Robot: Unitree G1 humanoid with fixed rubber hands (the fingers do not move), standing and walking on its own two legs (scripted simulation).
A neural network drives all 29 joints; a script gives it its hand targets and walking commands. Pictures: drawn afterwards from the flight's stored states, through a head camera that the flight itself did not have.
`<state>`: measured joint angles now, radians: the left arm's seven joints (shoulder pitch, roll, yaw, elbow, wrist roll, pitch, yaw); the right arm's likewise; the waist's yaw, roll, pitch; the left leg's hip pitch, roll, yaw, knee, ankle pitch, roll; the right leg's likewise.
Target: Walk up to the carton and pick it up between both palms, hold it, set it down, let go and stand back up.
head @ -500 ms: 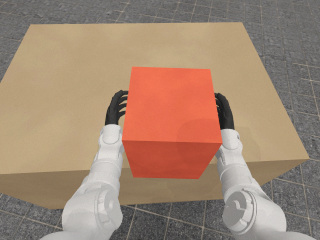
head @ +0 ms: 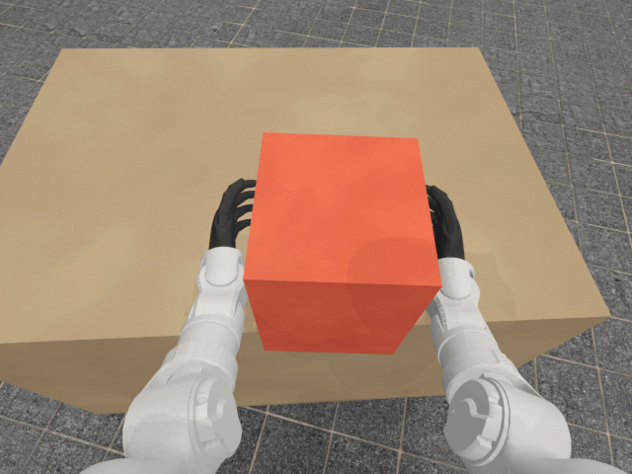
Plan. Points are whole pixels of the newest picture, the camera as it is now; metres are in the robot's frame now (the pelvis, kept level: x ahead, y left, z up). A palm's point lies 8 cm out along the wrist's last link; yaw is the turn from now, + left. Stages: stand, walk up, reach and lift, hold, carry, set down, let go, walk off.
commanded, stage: reach and lift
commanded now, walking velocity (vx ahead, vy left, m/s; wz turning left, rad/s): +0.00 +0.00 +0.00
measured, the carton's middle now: (334, 254) +0.40 +0.00 -0.01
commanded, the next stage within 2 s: none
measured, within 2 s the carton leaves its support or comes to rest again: leaves its support in 0.12 s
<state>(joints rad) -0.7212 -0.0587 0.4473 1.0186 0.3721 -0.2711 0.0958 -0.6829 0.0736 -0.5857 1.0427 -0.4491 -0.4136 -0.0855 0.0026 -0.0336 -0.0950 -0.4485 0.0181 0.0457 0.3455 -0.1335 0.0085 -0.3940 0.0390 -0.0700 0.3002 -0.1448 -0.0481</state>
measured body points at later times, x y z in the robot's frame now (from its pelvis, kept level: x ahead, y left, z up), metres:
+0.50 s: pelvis -0.02 -0.01 +0.00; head +0.05 +0.02 +0.44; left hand +0.40 +0.14 +0.05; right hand +0.40 -0.15 +0.05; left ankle +0.01 +0.11 -0.74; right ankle -0.01 -0.09 -0.74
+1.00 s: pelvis -0.02 +0.00 +0.00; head +0.00 +0.02 +0.45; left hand +0.40 +0.15 +0.09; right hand +0.39 -0.14 +0.09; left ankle +0.01 +0.11 -0.74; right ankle -0.01 -0.09 -0.74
